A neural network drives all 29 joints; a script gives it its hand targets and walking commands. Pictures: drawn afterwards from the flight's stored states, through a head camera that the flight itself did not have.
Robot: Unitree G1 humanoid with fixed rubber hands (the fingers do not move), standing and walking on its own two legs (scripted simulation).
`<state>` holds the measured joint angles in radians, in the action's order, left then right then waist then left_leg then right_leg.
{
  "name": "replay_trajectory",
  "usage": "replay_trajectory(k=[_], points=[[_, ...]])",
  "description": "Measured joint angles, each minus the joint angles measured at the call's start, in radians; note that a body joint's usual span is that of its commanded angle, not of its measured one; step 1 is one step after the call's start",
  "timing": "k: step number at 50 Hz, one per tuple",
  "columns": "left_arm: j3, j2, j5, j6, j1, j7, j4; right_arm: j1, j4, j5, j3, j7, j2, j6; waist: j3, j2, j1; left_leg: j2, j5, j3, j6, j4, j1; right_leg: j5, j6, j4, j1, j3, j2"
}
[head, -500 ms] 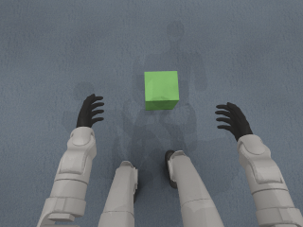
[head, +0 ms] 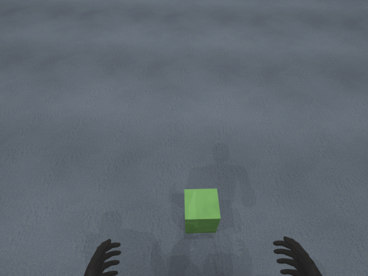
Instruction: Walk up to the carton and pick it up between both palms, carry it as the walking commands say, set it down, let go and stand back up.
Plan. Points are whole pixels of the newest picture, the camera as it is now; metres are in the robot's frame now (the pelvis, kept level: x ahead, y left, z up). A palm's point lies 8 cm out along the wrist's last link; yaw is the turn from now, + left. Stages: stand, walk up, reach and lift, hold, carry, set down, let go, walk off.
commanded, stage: let go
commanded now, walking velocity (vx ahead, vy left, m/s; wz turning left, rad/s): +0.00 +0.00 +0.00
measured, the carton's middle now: (200, 211) +0.50 -0.10 -0.66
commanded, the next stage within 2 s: stand in 0.46 s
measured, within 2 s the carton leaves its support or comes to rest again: neither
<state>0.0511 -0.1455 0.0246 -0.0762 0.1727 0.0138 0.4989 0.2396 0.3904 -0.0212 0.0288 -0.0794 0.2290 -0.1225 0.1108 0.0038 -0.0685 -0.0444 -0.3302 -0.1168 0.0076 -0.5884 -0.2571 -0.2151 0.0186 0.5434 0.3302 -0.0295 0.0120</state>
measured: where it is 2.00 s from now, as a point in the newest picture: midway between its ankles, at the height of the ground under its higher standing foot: outside the picture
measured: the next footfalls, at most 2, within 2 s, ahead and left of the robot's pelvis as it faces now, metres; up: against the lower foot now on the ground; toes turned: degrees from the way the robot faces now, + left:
none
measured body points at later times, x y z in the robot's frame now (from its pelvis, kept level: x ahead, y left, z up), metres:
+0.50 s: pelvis +0.03 +0.02 +0.00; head +0.05 +0.02 +0.45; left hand +0.21 +0.23 -0.08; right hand +0.17 -0.23 -0.08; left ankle -0.01 +0.12 -0.73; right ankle +0.05 -0.13 -0.73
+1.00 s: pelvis +0.03 -0.01 +0.00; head -0.04 -0.02 +0.44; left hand +0.20 +0.24 -0.07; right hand +0.14 -0.27 -0.10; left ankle -0.01 +0.12 -0.73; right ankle +0.05 -0.13 -0.73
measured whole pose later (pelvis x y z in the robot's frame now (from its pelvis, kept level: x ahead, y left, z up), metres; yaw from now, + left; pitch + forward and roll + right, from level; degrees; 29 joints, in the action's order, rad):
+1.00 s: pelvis +0.03 -0.01 +0.00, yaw -2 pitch -3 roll +1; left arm 0.05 -0.23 0.02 0.01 0.23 0.00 0.65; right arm 0.33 0.62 -0.04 0.06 -0.01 0.23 0.00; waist -0.11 0.02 -0.03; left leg -0.04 -0.38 -0.07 -0.01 -0.57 -0.13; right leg -0.30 0.00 0.62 0.27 -0.07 0.02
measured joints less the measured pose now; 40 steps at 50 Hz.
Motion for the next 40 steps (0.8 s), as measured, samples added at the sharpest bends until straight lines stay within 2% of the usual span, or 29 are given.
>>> replay_trajectory(k=[6,14,24,31,40], points=[[0.0,0.0,0.0,0.002,0.014,0.018,-0.042,-0.007,0.0,0.0,0.0,-0.001,0.0,0.002,0.018,0.022,0.017,0.002,-0.014,-0.007,-0.003,0.014,0.051,-0.014,0.0,-0.022,-0.057,0.007,0.0],[0.0,-0.002,0.0,-0.015,0.015,0.022,-0.045,-0.04,0.0,0.0,0.0,-0.001,0.0,-0.004,0.018,0.028,0.02,0.002,-0.03,-0.008,-0.014,0.021,0.096,-0.022,0.003,-0.048,-0.111,0.008,0.0],[0.0,-0.02,0.0,0.001,0.028,-0.006,-0.045,-0.018,0.001,-0.003,0.0,0.031,0.0,-0.09,0.009,0.011,0.038,0.002,-0.04,0.029,-0.023,0.021,0.124,-0.032,0.008,-0.026,-0.117,-0.028,0.003],[0.001,-0.077,0.0,0.02,0.038,-0.013,0.087,0.032,0.14,-0.017,0.009,0.057,0.0,0.023,-0.129,0.006,0.038,0.002,-0.056,0.047,-0.023,0.021,0.124,-0.064,0.008,0.021,-0.09,-0.045,0.006],[0.0,-0.088,0.0,0.071,0.048,-0.014,0.127,0.067,0.201,-0.023,0.02,0.066,0.0,0.097,-0.22,0.014,0.038,0.002,-0.06,0.045,-0.023,0.021,0.123,-0.087,-0.006,0.058,-0.073,-0.043,0.007]])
